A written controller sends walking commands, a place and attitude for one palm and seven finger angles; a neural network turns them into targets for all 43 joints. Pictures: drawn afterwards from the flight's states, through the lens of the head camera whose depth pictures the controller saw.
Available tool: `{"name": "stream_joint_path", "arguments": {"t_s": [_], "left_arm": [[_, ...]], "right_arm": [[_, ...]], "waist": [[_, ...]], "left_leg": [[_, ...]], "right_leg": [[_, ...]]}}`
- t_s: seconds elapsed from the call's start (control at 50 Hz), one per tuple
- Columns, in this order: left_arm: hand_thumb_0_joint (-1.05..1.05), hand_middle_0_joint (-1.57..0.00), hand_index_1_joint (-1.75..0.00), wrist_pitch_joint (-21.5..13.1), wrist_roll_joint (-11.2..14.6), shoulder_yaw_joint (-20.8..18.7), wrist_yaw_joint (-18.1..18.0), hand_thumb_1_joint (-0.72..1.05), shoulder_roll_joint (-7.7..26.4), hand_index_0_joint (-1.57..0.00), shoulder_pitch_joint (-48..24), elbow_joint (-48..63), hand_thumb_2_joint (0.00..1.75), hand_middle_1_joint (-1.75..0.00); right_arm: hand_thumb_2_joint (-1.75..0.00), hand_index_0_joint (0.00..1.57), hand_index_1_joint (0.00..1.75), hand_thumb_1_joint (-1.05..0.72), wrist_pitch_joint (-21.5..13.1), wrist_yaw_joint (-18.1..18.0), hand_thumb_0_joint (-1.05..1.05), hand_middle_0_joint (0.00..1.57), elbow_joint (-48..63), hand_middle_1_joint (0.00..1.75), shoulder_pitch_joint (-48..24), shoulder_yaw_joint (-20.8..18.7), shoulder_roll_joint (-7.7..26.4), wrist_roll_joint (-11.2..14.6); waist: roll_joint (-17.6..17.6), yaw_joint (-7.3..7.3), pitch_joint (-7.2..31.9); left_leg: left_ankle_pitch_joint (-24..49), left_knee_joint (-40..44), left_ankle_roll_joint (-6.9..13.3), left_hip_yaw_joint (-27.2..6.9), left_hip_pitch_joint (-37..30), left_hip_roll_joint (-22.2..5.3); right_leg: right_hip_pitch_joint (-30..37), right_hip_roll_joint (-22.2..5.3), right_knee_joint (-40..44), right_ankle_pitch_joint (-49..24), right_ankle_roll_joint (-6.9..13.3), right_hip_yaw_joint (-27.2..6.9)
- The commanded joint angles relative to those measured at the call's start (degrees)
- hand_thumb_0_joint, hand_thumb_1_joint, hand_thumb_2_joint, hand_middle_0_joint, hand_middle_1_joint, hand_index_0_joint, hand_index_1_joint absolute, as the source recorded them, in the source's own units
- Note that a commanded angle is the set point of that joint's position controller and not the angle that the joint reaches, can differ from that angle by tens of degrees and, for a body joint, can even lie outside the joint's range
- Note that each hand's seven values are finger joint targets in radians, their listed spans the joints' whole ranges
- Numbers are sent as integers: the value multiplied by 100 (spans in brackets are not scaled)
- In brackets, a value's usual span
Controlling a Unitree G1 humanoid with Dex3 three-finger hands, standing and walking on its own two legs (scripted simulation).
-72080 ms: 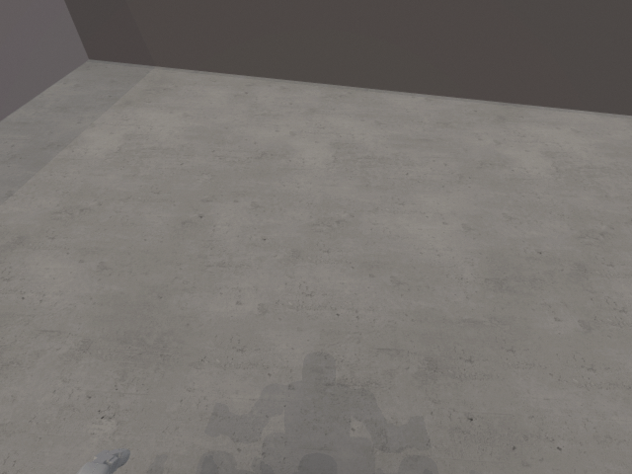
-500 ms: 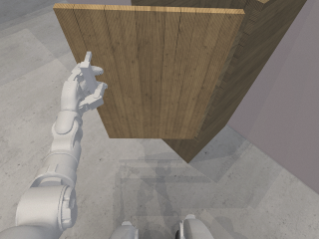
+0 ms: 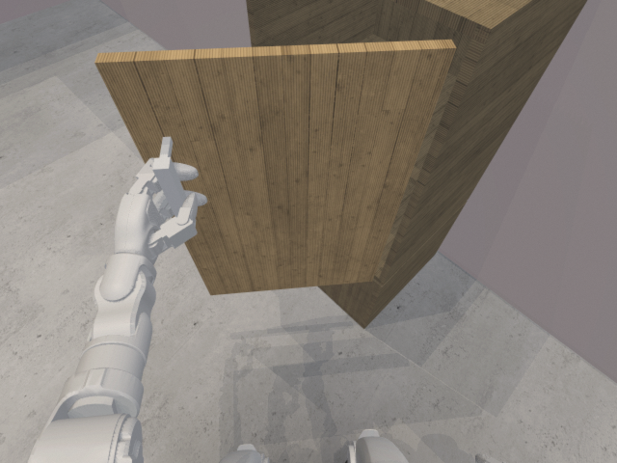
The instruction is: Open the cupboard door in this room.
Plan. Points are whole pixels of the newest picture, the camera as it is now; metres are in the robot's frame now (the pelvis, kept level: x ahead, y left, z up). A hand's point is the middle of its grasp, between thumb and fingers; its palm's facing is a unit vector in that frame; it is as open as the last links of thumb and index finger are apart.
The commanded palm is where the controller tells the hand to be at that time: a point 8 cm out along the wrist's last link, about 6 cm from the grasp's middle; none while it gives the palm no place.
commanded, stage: pull the door open along its arc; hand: left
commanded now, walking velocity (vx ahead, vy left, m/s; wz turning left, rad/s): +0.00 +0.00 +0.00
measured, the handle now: (178, 186) +0.47 +0.18 +0.06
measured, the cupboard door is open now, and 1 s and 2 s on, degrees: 51 86 86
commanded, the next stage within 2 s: open thumb and fingers to let go in 0.76 s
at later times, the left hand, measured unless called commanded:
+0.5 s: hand (246, 334) +0.26 +0.07 +0.07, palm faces +0.32 -0.95 +0.04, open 6.2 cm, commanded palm +0.19 +0.14 +0.06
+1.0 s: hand (267, 353) +0.24 +0.05 +0.06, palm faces +0.38 -0.93 -0.01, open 6.3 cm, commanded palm +0.18 +0.08 +0.06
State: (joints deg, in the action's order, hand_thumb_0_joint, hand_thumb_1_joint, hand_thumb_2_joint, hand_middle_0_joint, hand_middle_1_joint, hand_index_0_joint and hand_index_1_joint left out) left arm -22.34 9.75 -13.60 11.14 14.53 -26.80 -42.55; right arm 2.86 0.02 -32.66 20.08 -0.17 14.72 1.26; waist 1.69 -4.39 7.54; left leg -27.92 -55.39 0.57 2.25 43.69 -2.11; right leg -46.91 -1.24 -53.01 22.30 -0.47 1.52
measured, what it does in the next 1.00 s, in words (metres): shifts its weight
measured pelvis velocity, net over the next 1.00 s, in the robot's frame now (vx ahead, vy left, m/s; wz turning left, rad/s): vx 0.01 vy -0.05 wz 0.07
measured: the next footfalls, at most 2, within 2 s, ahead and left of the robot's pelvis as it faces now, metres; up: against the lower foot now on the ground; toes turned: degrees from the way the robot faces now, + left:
none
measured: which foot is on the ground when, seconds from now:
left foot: down 0.00-1.00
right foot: down 0.00-1.00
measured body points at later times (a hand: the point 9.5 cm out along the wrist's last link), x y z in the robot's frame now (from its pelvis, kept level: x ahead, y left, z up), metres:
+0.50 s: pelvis +0.02 -0.02 +0.00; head +0.05 -0.03 +0.45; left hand +0.24 +0.12 +0.07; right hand +0.23 -0.21 -0.07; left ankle -0.01 +0.11 -0.68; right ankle +0.03 -0.13 -0.68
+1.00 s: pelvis +0.01 -0.05 -0.01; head +0.05 -0.08 +0.44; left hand +0.21 +0.09 +0.06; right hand +0.21 -0.27 -0.10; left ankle -0.01 +0.11 -0.68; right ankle +0.03 -0.13 -0.68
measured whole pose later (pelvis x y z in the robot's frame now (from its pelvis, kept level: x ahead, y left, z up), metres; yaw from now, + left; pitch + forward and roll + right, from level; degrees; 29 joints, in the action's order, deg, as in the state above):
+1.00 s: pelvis +0.01 -0.05 -0.01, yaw +4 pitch +12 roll +1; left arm -17.0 -3.4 15.2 -25.3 -2.7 25.7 8.6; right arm -2.8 0.0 -28.9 12.0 -1.0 12.3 -3.4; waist 2.5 0.4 8.4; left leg -30.2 -57.1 -3.3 -4.0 38.7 -1.3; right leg -42.3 -1.3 -58.9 28.5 3.6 5.7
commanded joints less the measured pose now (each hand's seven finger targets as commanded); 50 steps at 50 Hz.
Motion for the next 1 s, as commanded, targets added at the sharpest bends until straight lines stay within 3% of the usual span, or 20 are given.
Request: {"name": "stream_joint_path", "arguments": {"t_s": [0.0,0.06,0.08,0.1,0.12,0.14,0.18,0.2,0.3,0.44,0.48,0.56,0.66,0.72,0.82,0.84,0.86,0.94,0.98], "left_arm": [[0,-40,-135,-351,248,88,93,90,605,-40,105,2189,90,-135],[0,-40,-135,-290,300,345,36,90,322,-40,1161,3139,90,-135],[0,-40,-135,-261,301,470,8,90,190,-40,1618,3439,90,-135],[0,-40,-135,-197,651,-150,-760,90,-7,-40,1773,3839,90,-135],[0,-40,-135,-106,473,501,-1122,90,-618,-40,2279,3870,90,-135],[0,-40,-135,-64,394,503,-1376,90,-648,-40,2531,3999,90,-135],[0,-40,-135,-66,115,654,-1819,90,-721,-40,2924,4562,90,-135],[0,-40,-135,-64,-37,568,-2081,90,-588,-40,3295,4699,90,-135],[0,-40,-135,125,-680,1080,-3044,90,-1028,-40,4748,5597,90,-135],[0,-40,-135,531,-1428,1904,-3984,90,-1668,-40,5136,5878,90,-135],[0,-40,-135,570,-1520,2118,-3995,90,-1803,-40,5283,5930,90,-135],[0,-40,-135,575,-1315,2641,-3773,90,-2163,-40,5837,6338,90,-135],[0,-40,-135,505,-1262,3126,-3563,90,-2370,-40,6545,6837,90,-135],[0,-40,-135,440,-1323,3442,-3557,90,-2556,-40,6496,6920,90,-135],[0,-40,-135,258,-1502,3082,-3787,90,-2276,-40,5547,6542,90,-135],[0,-40,-135,209,-1488,2925,-3847,90,-2169,-40,5017,6381,90,-135],[0,-40,-134,172,-1478,2895,-3865,83,-2198,-40,5029,6303,87,-134],[0,-38,-131,176,-1259,2804,-3796,55,-2180,-38,5358,6360,75,-131],[0,-36,-130,222,-1218,2858,-3768,41,-2165,-36,5255,6468,69,-130]], "right_arm": [[-90,20,30,-90,-277,-2,0,20,965,30,7,-308,738,77],[-90,20,30,-90,-321,31,0,20,1139,30,-209,-307,672,87],[-90,20,30,-90,-342,45,0,20,1217,30,-310,-292,637,93],[-90,20,30,-90,-416,39,0,20,1279,30,-594,-272,441,80],[-90,20,30,-90,-477,88,0,20,1278,30,-621,-219,409,29],[-90,20,30,-90,-513,118,0,20,1250,30,-627,-231,440,23],[-90,20,30,-90,-556,153,0,20,1280,30,-687,-238,410,-63],[-90,20,30,-90,-560,154,0,20,1297,30,-699,-241,407,-105],[-90,20,30,-90,-494,186,0,20,1472,30,-837,-167,182,-242],[-90,20,30,-90,-344,114,0,20,1486,30,-1129,-79,-27,-401],[-90,20,30,-90,-348,90,0,20,1505,30,-1167,-67,-52,-415],[-90,20,30,-90,-406,76,0,20,1580,30,-1245,-50,-57,-381],[-90,20,30,-90,-571,110,0,20,1652,30,-1255,-31,-54,-367],[-90,20,30,-90,-736,128,0,20,1643,30,-1302,-26,-44,-385],[-90,20,30,-90,-875,63,0,20,1480,30,-1282,-83,5,-461],[-90,20,30,-90,-890,35,0,20,1391,30,-1260,-86,19,-462],[-90,20,30,-90,-912,19,0,20,1375,30,-1274,-104,15,-464],[-90,20,30,-90,-936,-35,0,20,1427,30,-1224,-142,-6,-409],[-90,20,30,-90,-927,-53,0,20,1438,30,-1201,-136,5,-387]], "waist": [[-303,388,2198],[-320,470,1946],[-157,513,1807],[-127,958,1707],[-291,728,1397],[-464,656,1160],[-374,689,1284],[-389,738,1268],[-388,823,1074],[-513,687,899],[-519,640,855],[-566,581,957],[-737,510,994],[-809,401,844],[-718,394,814],[-779,321,699],[-802,377,799],[-1006,503,1293],[-971,467,1236]], "left_leg": [[2530,817,56,-30,-829,229],[2464,957,40,-10,-915,220],[2456,987,31,3,-979,223],[2471,1064,-47,-18,-878,236],[2281,1085,-62,-19,-936,234],[2139,1072,-87,-64,-868,202],[2175,1006,-93,-73,-902,222],[2128,971,-85,-73,-872,239],[1926,925,-99,-46,-765,299],[1548,702,-101,-86,-591,356],[1497,665,-89,-80,-609,366],[1602,637,-77,-87,-718,357],[1631,534,-70,-175,-673,368],[1475,374,-67,-251,-542,398],[1083,162,-75,-325,-275,441],[941,110,-72,-346,-186,446],[877,83,-73,-343,-176,462],[1047,149,-86,-291,-194,481],[1038,204,-68,-269,-251,488]], "right_leg": [[2348,217,509,-2494,192,89],[2418,187,560,-2445,174,127],[2394,181,581,-2397,184,137],[2425,203,600,-2213,198,252],[2236,210,639,-2016,166,323],[2055,204,646,-1840,153,362],[2114,170,518,-1905,180,347],[2175,167,503,-1910,185,316],[2323,125,496,-1958,228,246],[2180,124,561,-1774,224,113],[2177,107,640,-1785,214,74],[2449,57,713,-2253,175,46],[2646,-58,698,-2849,79,-67],[2484,-127,736,-2841,32,-200],[1936,-141,687,-1874,60,-333],[1763,-161,734,-1535,49,-389],[1776,-185,788,-1316,37,-459],[2429,-297,875,-2067,-41,-666],[2461,-300,928,-2027,-52,-642]]}}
